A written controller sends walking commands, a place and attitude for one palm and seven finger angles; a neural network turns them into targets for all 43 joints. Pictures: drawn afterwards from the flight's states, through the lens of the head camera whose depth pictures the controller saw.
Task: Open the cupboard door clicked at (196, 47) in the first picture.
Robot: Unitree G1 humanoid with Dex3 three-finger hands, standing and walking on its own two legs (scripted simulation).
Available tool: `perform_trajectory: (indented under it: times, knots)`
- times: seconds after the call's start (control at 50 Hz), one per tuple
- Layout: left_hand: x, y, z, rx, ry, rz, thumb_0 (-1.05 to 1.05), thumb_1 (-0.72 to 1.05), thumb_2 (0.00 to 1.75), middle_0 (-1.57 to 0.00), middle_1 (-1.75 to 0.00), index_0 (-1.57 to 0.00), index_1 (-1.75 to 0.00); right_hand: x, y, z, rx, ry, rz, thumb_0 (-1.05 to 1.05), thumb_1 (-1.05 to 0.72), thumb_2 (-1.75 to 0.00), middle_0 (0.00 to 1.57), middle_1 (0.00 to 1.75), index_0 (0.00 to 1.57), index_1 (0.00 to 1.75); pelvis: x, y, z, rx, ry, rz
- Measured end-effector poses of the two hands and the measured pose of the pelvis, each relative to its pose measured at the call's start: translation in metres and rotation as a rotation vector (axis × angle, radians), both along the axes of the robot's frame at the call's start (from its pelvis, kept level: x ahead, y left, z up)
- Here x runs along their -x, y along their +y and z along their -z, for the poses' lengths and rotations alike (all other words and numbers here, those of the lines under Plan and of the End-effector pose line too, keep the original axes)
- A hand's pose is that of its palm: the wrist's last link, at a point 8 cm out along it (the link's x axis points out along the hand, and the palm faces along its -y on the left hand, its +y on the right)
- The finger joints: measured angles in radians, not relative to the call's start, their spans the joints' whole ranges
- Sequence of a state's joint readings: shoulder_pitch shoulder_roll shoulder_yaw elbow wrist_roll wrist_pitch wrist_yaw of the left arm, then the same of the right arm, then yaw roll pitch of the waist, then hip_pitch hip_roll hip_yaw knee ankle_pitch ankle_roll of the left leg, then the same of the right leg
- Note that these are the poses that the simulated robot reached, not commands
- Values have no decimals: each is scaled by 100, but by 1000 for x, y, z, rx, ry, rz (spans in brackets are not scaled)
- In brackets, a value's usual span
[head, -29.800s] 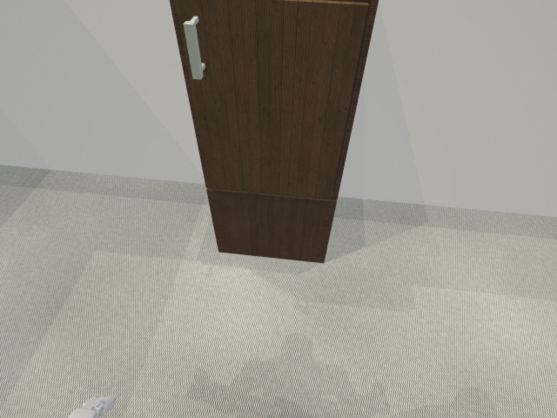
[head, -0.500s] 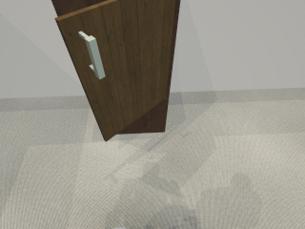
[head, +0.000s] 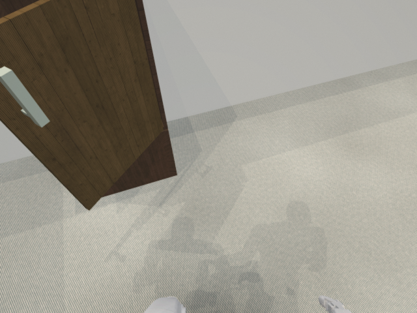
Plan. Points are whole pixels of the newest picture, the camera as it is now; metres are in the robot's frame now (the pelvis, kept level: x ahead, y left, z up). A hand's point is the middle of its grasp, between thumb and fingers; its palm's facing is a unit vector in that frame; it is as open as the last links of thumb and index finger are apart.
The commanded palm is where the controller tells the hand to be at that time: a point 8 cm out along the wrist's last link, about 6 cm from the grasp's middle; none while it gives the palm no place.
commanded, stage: walk to a spot facing it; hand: left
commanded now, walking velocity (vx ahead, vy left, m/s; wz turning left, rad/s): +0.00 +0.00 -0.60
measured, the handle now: (17, 95) +0.45 +0.40 +0.14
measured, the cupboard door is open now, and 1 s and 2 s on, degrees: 40 40 40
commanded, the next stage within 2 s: none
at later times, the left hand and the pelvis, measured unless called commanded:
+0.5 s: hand (148, 295) +0.17 +0.15 -0.17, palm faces -0.30 -0.91 -0.29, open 7.4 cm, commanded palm none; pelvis +0.01 -0.03 -0.02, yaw -18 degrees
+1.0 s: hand (172, 267) +0.23 +0.11 -0.18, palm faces -0.52 -0.83 -0.19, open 7.4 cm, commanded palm none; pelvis +0.05 -0.02 +0.00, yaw -36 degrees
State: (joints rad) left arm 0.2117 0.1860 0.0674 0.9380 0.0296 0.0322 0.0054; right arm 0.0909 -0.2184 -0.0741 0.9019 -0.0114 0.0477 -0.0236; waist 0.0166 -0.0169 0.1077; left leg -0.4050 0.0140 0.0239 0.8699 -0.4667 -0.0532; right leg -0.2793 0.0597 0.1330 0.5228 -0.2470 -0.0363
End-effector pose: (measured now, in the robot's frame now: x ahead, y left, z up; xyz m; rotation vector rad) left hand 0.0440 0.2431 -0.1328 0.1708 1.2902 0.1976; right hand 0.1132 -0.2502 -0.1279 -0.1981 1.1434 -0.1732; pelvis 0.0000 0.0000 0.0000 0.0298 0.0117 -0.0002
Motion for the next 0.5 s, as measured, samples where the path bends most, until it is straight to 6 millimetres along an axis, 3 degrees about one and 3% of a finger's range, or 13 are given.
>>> perform_trajectory:
  times: [0.12, 0.28, 0.36, 0.5]
  knots:
    - [-17, 12, 21, 45, 3, 42, 0, 91, 90, -21, -30, -20, -30, 9, 12, -5, 44, -49, 38, 1, -91, -89, 20, 30, 20, 30, -1, 16, 10, 36, 9, 56]
    - [-59, 17, 7, 39, -21, 157, 0, 91, 90, -20, -30, -20, -30, 72, 14, -8, 38, 66, 128, 1, -90, -89, 21, 30, 20, 30, -4, 13, -1, 49, 6, 164]
    - [-85, 3, 0, 12, -29, 243, 0, 91, 90, -20, -29, -20, -30, 106, 5, 1, 11, 111, 213, 1, -90, -89, 21, 30, 20, 30, -6, 4, 0, 46, 12, 222]
    - [-129, -45, -2, -45, -92, 395, 0, 91, 90, -20, -29, -20, -30, 161, -28, 34, -42, 196, 374, 1, -90, -89, 21, 30, 20, 30, -6, -26, 17, 24, 5, 320]
